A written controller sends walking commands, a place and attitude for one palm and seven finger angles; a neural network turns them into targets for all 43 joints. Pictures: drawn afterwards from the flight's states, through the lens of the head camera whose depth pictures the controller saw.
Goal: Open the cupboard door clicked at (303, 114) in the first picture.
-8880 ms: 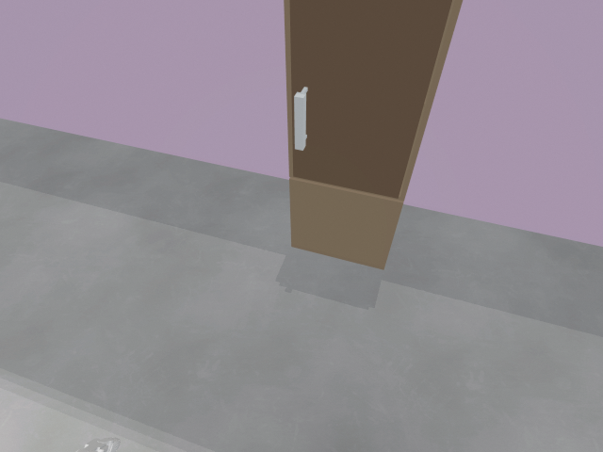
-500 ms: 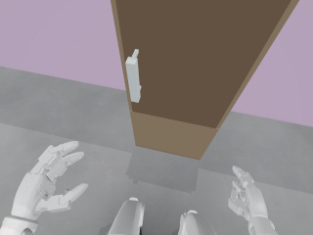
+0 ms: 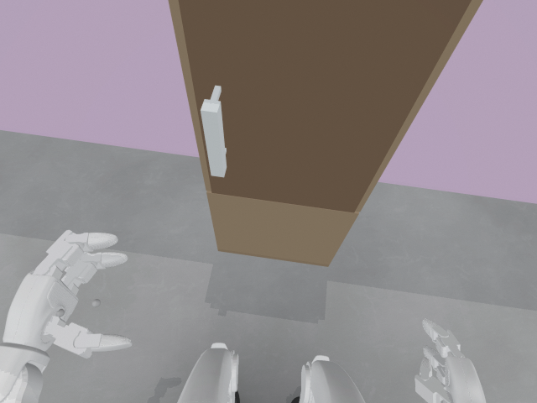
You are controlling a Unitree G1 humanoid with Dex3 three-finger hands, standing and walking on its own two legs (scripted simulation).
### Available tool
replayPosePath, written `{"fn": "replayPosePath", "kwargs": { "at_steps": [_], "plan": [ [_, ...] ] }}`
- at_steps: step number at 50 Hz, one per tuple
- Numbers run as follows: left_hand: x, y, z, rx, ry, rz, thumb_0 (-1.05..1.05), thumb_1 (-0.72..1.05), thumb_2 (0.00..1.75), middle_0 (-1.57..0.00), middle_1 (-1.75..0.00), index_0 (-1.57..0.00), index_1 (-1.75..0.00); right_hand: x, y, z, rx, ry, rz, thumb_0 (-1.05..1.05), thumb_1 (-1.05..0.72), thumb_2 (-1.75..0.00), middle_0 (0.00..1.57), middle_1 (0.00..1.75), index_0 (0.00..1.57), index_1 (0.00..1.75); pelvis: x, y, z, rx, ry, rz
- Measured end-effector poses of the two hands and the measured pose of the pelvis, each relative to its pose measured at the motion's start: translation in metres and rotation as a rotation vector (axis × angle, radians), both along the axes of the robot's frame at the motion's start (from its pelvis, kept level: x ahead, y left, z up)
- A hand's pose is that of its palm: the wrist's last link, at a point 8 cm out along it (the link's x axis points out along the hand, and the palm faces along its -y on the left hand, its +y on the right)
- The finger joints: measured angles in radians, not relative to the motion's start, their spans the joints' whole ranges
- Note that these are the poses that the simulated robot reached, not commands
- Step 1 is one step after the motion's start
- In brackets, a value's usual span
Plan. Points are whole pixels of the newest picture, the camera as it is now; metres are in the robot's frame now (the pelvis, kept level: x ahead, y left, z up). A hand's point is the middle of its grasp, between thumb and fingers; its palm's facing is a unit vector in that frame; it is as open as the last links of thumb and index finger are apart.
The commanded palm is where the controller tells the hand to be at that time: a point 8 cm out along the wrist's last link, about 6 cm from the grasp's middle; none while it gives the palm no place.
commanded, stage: raise the hand with hooked fingers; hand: left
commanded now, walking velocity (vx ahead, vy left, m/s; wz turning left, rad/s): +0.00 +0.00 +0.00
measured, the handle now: (217, 133) +0.56 +0.13 +0.02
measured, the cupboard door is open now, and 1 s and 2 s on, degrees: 0 0 0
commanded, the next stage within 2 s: move the hooked fingers beside the handle in 0.96 s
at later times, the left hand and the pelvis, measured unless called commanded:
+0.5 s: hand (63, 270) +0.28 +0.29 +0.04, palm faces -0.08 -0.99 -0.07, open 13.9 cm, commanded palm +0.26 +0.34 +0.04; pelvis +0.00 +0.02 +0.00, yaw +0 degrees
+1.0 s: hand (71, 269) +0.28 +0.28 +0.03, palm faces -0.08 -0.99 -0.06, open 13.9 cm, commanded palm +0.26 +0.33 +0.04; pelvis +0.00 +0.01 +0.00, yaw +0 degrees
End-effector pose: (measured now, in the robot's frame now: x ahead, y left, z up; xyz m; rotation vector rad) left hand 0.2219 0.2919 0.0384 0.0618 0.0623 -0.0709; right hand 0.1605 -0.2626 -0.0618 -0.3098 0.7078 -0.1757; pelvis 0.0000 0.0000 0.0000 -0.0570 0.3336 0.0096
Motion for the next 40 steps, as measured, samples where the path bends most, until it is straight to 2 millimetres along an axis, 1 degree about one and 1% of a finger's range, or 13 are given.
{"fn": "replayPosePath", "kwargs": {
  "at_steps": [9, 15, 20, 27, 33, 40],
  "plan": [
    [0.008, 0.022, 0.003, 0.013, 0.003, 0.001, 0.00, -0.41, 0.33, -0.29, -1.15, -0.30, -1.15, 0.014, 0.029, 0.006, 0.026, -0.026, 0.076, 0.02, -0.90, -0.90, 0.20, 0.30, 0.21, 0.30, -0.002, 0.009, 0.002, -0.013, 0.001, 0.010],
    [0.016, 0.038, 0.005, 0.014, 0.001, 0.008, -0.01, -0.47, 0.31, -0.30, -1.19, -0.30, -1.19, 0.015, 0.040, 0.002, 0.034, -0.012, 0.098, 0.02, -0.90, -0.90, 0.21, 0.30, 0.21, 0.30, -0.002, 0.014, 0.002, -0.018, 0.007, 0.011],
    [0.027, 0.047, 0.003, 0.012, 0.005, 0.000, -0.01, -0.49, 0.30, -0.30, -1.20, -0.30, -1.20, 0.009, 0.038, -0.002, 0.023, 0.017, 0.091, 0.02, -0.90, -0.90, 0.21, 0.30, 0.21, 0.30, -0.001, 0.016, 0.000, -0.020, 0.015, 0.010],
    [0.042, 0.056, 0.004, 0.006, 0.003, -0.010, -0.01, -0.49, 0.30, -0.30, -1.20, -0.30, -1.20, -0.002, 0.028, -0.004, 0.002, 0.056, 0.058, 0.02, -0.90, -0.90, 0.21, 0.30, 0.21, 0.30, 0.000, 0.017, -0.001, -0.020, 0.028, 0.003],
    [0.046, 0.052, 0.000, -0.003, 0.018, -0.022, -0.01, -0.49, 0.30, -0.30, -1.20, -0.30, -1.20, -0.008, 0.021, -0.003, -0.007, 0.071, 0.039, 0.02, -0.90, -0.90, 0.21, 0.30, 0.21, 0.30, 0.002, 0.017, -0.001, -0.020, 0.036, -0.002],
    [0.044, 0.048, -0.001, 0.001, 0.006, -0.013, -0.01, -0.49, 0.30, -0.30, -1.20, -0.30, -1.20, -0.007, 0.019, -0.004, -0.007, 0.073, 0.035, 0.02, -0.90, -0.90, 0.21, 0.30, 0.21, 0.30, 0.002, 0.015, -0.001, -0.019, 0.039, -0.003]
  ]
}}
